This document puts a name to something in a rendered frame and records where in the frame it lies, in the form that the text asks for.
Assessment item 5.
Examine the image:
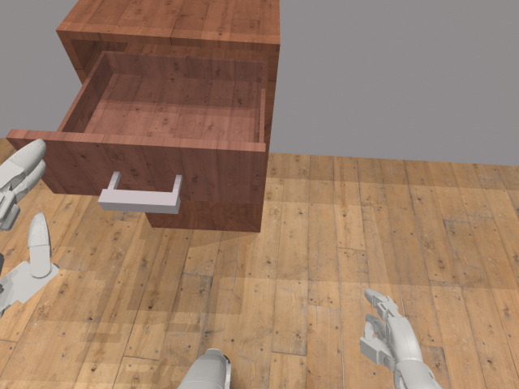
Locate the right robot hand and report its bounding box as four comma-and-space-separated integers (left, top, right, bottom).
360, 288, 423, 372

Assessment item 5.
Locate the robot left shin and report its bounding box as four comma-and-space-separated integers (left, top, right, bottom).
204, 348, 225, 358

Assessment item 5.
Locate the left robot hand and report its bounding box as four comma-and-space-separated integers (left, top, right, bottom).
0, 139, 59, 318

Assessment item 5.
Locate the robot right forearm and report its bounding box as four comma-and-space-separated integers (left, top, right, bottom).
393, 360, 443, 389

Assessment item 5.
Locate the robot left thigh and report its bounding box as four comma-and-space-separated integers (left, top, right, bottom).
177, 354, 232, 389

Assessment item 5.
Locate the handle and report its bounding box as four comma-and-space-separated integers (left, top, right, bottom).
98, 172, 182, 214

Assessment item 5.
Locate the cabinet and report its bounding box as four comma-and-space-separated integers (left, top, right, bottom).
56, 0, 281, 233

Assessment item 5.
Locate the drawer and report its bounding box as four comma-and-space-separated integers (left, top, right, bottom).
6, 51, 266, 204

